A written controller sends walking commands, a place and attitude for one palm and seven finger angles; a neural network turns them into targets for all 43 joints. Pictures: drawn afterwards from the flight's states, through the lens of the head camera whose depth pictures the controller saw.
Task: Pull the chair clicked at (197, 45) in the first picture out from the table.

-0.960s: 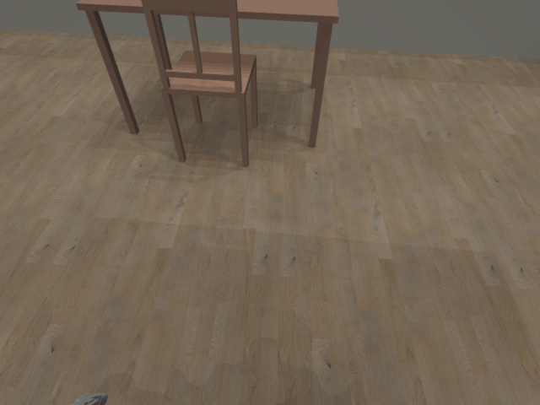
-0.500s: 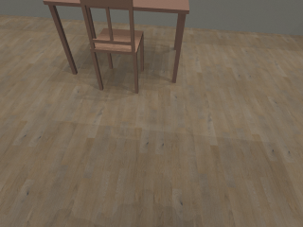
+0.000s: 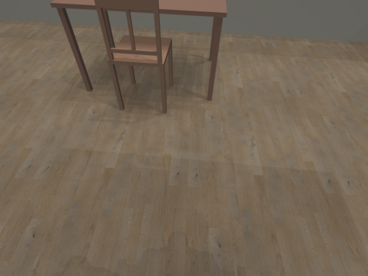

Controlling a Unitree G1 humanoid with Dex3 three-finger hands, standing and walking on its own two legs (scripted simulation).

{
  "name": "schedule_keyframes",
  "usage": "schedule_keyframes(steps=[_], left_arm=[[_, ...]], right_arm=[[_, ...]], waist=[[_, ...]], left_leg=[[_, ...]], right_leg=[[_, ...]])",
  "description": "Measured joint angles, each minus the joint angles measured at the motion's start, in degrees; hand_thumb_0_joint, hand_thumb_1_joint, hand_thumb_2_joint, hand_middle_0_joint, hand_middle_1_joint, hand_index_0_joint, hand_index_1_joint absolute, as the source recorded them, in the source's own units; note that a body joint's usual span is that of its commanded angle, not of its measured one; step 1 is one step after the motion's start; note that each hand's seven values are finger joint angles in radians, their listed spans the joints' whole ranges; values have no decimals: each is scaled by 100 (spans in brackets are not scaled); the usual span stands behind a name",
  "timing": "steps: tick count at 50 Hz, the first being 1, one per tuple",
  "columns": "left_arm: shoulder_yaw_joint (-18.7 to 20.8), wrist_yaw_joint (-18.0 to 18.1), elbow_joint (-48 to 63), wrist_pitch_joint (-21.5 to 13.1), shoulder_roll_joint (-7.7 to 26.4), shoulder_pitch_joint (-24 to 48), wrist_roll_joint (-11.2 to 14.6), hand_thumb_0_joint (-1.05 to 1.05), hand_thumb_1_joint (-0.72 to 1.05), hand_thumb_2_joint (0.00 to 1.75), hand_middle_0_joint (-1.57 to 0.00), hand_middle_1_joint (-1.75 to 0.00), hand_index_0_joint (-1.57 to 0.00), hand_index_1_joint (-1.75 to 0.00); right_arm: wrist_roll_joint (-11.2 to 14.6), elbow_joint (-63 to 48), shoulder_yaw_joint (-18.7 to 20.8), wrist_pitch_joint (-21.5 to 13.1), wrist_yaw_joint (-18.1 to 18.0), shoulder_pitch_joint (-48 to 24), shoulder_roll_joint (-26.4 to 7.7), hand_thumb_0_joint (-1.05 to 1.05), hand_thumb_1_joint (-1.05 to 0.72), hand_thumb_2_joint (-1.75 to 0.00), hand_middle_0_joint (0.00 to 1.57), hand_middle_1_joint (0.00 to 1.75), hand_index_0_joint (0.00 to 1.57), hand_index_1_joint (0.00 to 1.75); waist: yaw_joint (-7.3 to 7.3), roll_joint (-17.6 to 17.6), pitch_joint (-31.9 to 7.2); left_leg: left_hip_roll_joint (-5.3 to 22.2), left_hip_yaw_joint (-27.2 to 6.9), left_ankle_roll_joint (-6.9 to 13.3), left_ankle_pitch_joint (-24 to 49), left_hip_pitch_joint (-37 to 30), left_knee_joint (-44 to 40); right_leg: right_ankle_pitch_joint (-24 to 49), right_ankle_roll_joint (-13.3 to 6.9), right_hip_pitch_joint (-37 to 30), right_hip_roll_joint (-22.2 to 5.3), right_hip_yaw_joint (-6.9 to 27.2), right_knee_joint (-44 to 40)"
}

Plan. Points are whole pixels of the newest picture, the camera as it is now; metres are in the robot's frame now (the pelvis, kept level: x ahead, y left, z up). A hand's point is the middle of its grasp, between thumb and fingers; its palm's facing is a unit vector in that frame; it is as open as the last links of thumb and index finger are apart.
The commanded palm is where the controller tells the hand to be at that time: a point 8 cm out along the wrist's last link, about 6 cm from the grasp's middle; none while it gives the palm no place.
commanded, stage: look at it before walking up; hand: left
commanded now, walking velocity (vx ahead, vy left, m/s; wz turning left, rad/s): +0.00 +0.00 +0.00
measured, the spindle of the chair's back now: (130, 30) +1.47 +0.42 -0.11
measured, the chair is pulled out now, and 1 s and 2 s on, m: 0.00 0.00 0.00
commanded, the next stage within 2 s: walk to a spot facing it in 0.48 s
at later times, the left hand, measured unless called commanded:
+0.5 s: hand out of the picture +0.07 +0.25 -0.16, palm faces -0.02 -0.94 -0.33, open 7.4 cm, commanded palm none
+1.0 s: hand out of the picture +0.03 +0.22 -0.19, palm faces +0.06 -0.99 -0.14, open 7.4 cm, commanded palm none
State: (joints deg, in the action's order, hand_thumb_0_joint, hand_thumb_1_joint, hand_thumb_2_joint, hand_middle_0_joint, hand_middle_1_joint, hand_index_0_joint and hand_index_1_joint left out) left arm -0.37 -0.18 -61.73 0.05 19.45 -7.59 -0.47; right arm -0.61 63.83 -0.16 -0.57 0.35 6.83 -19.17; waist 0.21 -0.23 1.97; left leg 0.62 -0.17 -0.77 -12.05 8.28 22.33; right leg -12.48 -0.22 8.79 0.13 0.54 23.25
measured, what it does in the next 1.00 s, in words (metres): lifts its right foot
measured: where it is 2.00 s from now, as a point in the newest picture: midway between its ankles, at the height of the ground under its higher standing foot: (174, 222)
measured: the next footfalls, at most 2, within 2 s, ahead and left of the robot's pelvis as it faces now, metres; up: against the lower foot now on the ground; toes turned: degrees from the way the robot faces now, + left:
right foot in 1.34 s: +0.40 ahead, -0.08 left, +0.00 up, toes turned -3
left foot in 1.70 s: +0.52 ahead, +0.19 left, +0.00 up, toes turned +20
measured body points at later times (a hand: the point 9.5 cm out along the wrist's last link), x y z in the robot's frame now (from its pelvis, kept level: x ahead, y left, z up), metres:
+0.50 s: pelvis +0.00 +0.00 +0.00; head +0.01 +0.01 +0.45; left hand +0.08 +0.30 -0.13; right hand +0.09 -0.29 -0.13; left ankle +0.00 +0.13 -0.74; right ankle +0.00 -0.12 -0.74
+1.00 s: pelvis +0.09 +0.04 -0.01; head +0.09 +0.07 +0.44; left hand +0.03 +0.27 -0.18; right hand +0.06 -0.19 -0.15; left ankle +0.03 +0.12 -0.74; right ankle +0.02 -0.09 -0.68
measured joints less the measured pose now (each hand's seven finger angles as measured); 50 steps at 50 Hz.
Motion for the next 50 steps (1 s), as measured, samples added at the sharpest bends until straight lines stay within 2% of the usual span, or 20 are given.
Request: schedule_keyframes(steps=[31, 35, 39, 41, 43, 45, 48, 50], left_arm=[[-2, 18, -54, -4, 17, -49, -4, 0, 90, 90, -20, -30, -21, -30], [-4, 46, -45, 54, -110, -217, -33, 0, 90, 90, -20, -30, -21, -30], [30, -19, 27, 50, -343, -582, -62, 0, 90, 90, -20, -30, -20, -30], [61, -25, 46, -2, -474, -797, -63, 0, 90, 90, -20, -30, -21, -30], [91, -23, 27, -46, -583, -1015, -69, 0, 90, 90, -20, -30, -21, -30], [128, -24, -36, -24, -650, -1234, -56, 0, 90, 90, -20, -30, -21, -30], [147, -21, -222, 114, -769, -1429, -71, 0, 90, 90, -20, -30, -21, -30], [171, -50, -283, 112, -809, -1394, -89, 1, 90, 90, -20, -30, -20, -30]], right_arm=[[10, 17, -6, -13, -10, -85, 5, 1, -91, -90, 20, 30, 20, 30], [-40, 15, -21, 55, -6, 91, 124, 1, -91, -90, 20, 30, 20, 30], [-74, -8, -17, 112, 28, 498, 329, 0, -91, -90, 20, 30, 20, 30], [-74, -6, 3, 116, 45, 720, 446, 1, -91, -90, 20, 30, 20, 30], [-60, -5, 27, 89, 69, 910, 569, 1, -91, -90, 20, 30, 20, 30], [-54, -9, 48, 5, 72, 1061, 713, 1, -91, -90, 20, 30, 20, 30], [-74, -60, 90, -190, 11, 1313, 920, 1, -91, -90, 20, 30, 20, 30], [-61, -51, 79, -287, -51, 1525, 1072, 0, -91, -90, 20, 30, 20, 30]], waist=[[27, -23, 16], [20, -12, -143], [25, 26, -298], [19, 32, -314], [16, -6, -285], [34, -151, -234], [-15, -240, -211], [-98, -258, -151]], left_leg=[[-27, 37, 37, 5, -94, -114], [-26, 15, 46, -189, 7, 154], [11, -36, 121, -895, 293, 867], [66, 70, 146, -1108, 490, 1286], [105, 226, 169, -1157, 574, 1333], [25, 367, 241, -817, 479, 1215], [-59, 512, 376, -1012, 266, 1103], [-96, 504, 383, -943, 8, 734]], right_leg=[[30, 46, -97, -28, 37, -140], [-143, 52, -36, -29, 11, 64], [-433, 31, -1, -13, -108, 307], [-550, 45, -66, -28, -220, 339], [-690, 87, -147, -83, -311, 402], [-954, 102, -125, -217, -288, 708], [-1444, -24, 543, -249, -263, 2447], [-1266, -44, 1065, -269, -327, 3403]])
